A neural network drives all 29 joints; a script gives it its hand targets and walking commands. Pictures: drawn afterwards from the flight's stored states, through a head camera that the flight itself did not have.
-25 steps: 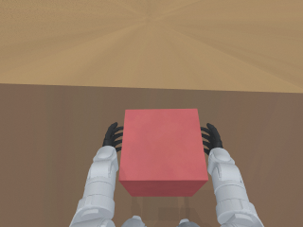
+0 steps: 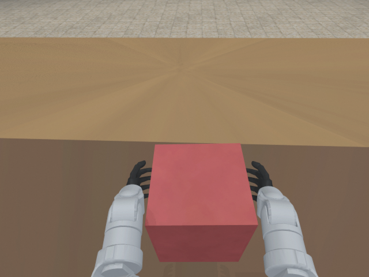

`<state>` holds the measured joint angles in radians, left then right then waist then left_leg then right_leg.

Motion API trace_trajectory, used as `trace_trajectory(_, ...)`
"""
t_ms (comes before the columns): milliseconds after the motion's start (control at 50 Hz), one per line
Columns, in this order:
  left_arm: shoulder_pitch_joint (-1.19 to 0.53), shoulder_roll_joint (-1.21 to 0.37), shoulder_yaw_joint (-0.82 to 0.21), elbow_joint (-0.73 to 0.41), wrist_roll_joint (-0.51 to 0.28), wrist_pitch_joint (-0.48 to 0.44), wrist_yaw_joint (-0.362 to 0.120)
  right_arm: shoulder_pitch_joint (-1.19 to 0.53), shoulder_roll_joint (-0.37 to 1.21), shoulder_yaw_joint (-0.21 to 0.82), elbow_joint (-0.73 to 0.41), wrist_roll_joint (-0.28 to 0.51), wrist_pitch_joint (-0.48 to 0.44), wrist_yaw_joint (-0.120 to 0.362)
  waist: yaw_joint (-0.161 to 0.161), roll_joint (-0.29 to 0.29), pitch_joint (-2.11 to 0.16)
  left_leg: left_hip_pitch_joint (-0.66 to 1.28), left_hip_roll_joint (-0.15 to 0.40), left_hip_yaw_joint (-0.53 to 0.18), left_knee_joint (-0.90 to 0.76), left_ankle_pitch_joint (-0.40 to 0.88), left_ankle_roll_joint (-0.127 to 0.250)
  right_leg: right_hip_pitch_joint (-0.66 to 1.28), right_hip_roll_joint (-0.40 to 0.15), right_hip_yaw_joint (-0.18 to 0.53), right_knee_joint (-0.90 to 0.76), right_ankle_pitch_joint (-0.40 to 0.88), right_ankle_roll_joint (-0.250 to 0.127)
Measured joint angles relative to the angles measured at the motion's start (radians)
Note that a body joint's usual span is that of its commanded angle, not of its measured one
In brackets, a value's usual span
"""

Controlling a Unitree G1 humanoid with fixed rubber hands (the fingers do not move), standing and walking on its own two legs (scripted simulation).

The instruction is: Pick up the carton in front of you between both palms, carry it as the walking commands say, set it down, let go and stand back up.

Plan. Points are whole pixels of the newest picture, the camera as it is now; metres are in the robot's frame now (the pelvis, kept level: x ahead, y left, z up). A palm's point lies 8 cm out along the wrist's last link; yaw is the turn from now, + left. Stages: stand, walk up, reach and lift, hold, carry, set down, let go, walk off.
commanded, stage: reach and lift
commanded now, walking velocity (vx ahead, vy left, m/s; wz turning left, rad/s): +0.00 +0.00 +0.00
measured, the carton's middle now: (198, 205) +0.30 +0.00 -0.05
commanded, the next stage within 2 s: hold in 0.76 s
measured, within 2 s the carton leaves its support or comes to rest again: neither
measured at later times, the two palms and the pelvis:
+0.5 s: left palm (134, 185) +0.30 +0.15 +0.03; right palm (264, 186) +0.30 -0.15 +0.04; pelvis +0.01 +0.00 +0.01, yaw +0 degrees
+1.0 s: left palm (132, 182) +0.29 +0.15 +0.06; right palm (268, 183) +0.29 -0.15 +0.06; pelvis +0.01 +0.00 +0.01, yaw +0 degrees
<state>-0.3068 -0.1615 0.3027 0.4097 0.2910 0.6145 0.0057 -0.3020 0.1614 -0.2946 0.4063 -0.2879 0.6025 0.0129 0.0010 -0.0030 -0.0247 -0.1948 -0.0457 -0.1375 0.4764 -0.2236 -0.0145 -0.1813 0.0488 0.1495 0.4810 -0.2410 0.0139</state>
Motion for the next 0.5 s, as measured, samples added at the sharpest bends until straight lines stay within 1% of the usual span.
trace_trajectory(280,-0.015,-0.002,0.003,-0.034,0.005,0.015,-0.009,-0.016,0.005,-0.001,-0.035,-0.003,0.016,0.003,0.000,-0.001,0.023,0.023,0.003,0.001,-0.026,0.012,-0.001,0.024,-0.003,-0.004,-0.027,0.012,0.000)
trace_trajectory(500,0.034,0.007,-0.051,-0.090,-0.012,0.046,0.001,0.029,-0.007,0.047,-0.085,0.011,0.045,0.000,-0.001,-0.003,0.017,0.067,0.004,0.003,-0.074,0.020,0.003,0.067,-0.009,-0.005,-0.074,0.019,-0.002)
